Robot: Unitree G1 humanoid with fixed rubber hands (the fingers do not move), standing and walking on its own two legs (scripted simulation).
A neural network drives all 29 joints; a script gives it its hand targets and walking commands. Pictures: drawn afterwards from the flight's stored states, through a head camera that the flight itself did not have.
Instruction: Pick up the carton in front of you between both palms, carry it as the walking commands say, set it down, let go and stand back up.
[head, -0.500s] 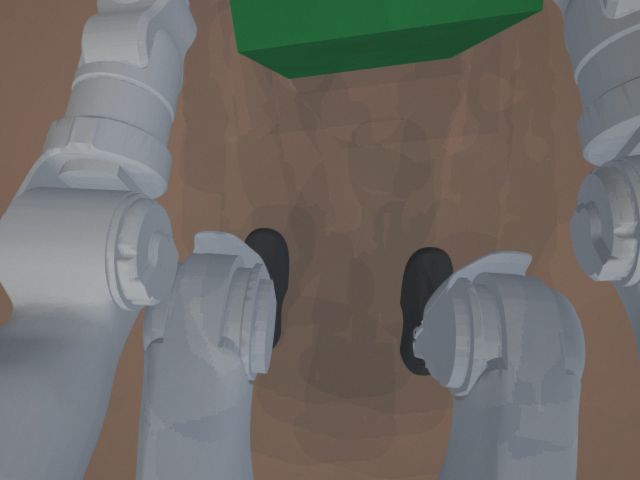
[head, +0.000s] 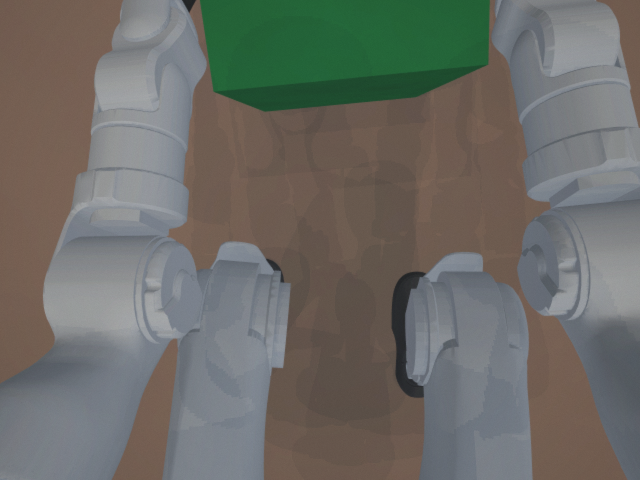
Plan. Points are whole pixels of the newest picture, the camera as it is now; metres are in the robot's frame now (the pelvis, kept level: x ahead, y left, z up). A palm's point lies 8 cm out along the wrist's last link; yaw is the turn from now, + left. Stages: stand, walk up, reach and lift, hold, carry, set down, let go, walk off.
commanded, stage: reach and lift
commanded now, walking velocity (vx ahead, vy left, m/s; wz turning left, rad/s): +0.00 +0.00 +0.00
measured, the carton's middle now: out of the picture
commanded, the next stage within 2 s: none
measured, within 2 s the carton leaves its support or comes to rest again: neither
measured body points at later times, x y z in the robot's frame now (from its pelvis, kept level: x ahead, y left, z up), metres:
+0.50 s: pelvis -0.03 +0.01 +0.11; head +0.26 -0.01 +0.45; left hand +0.50 +0.16 +0.04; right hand +0.52 -0.15 +0.04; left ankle +0.11 +0.14 -0.34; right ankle +0.09 -0.12 -0.34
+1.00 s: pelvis +0.03 +0.01 +0.24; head +0.22 +0.00 +0.66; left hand +0.47 +0.15 +0.20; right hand +0.47 -0.15 +0.20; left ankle +0.11 +0.14 -0.34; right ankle +0.09 -0.12 -0.34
